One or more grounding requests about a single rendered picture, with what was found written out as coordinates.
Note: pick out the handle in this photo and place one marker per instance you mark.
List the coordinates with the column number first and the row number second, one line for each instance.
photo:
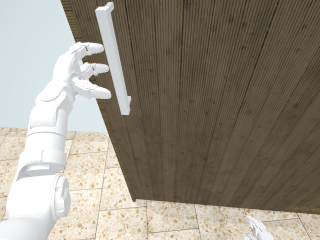
column 104, row 18

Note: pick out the robot left upper arm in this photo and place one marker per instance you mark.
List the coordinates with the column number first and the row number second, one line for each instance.
column 35, row 205

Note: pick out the right robot hand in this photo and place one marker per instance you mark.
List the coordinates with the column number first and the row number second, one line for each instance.
column 258, row 228

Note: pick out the left robot forearm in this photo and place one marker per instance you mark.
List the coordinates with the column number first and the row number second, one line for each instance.
column 46, row 135

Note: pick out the wardrobe door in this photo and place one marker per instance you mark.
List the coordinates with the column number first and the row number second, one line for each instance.
column 310, row 198
column 225, row 98

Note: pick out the left robot hand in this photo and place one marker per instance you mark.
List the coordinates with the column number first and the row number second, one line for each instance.
column 67, row 70

